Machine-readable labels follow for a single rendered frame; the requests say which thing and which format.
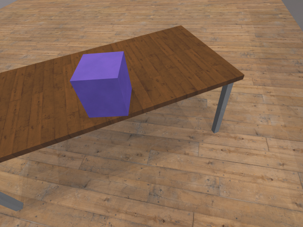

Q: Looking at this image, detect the table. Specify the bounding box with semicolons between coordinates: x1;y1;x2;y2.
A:
0;25;244;211

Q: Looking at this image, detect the carton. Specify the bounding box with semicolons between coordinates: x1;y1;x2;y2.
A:
70;51;132;118

